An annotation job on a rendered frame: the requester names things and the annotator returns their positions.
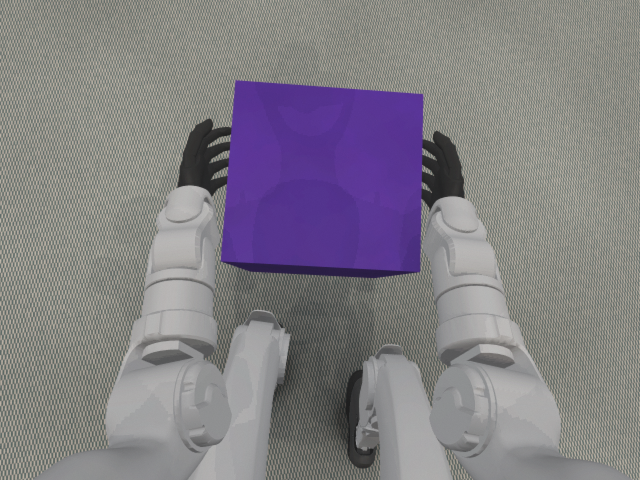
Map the robot right hand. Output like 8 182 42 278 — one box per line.
421 131 465 210

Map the right robot upper arm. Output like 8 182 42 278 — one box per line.
429 361 633 480

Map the left robot upper arm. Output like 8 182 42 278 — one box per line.
33 358 232 480

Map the right robot forearm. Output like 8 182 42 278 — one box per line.
422 196 561 434

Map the carton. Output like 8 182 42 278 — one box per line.
221 80 423 278

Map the robot left hand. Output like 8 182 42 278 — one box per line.
177 119 231 196

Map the left robot forearm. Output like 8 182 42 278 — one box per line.
105 186 220 441

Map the robot right shin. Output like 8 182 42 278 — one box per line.
356 344 422 449

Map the right robot thigh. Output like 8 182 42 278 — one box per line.
362 354 453 480

